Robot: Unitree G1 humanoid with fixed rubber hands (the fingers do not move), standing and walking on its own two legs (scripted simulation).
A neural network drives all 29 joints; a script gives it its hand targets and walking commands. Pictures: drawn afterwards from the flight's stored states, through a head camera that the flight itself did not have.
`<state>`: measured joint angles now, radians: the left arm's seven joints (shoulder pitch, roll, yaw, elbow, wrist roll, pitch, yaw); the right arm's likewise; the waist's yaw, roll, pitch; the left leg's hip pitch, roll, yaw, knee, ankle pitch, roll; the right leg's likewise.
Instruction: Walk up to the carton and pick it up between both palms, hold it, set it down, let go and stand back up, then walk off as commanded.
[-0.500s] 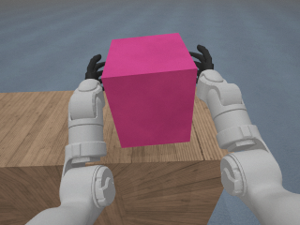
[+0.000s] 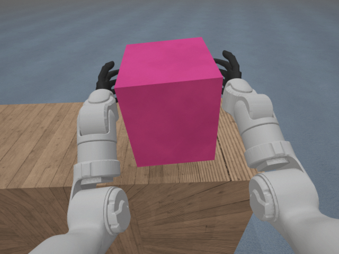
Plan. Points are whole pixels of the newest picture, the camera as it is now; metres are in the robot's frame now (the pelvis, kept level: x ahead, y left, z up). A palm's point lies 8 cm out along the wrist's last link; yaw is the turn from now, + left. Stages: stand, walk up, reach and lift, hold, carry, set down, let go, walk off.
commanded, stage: hold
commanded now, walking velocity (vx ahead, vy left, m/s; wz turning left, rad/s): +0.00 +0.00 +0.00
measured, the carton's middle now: (169, 101) +0.40 +0.01 +0.21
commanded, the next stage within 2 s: none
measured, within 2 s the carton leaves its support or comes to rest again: neither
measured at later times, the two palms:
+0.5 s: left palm (105, 96) +0.37 +0.15 +0.25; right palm (231, 85) +0.38 -0.13 +0.26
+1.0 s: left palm (105, 95) +0.37 +0.15 +0.25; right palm (230, 85) +0.38 -0.12 +0.26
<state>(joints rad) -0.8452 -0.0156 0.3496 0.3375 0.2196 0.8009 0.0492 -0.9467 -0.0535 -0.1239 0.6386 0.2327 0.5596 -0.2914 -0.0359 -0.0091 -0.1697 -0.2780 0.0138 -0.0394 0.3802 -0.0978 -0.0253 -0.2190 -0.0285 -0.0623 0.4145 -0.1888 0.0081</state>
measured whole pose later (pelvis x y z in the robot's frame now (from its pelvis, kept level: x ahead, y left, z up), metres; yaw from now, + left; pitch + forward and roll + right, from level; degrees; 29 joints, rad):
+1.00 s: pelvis +0.00 +0.00 +0.00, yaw +0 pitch +0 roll +0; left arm -0.84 -0.02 0.35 0.33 0.22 0.80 0.05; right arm -0.95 -0.05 -0.12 0.63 0.23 0.57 -0.29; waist -0.04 -0.01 -0.17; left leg -0.28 0.01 -0.04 0.38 -0.10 -0.03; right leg -0.22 -0.03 -0.06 0.41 -0.19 0.01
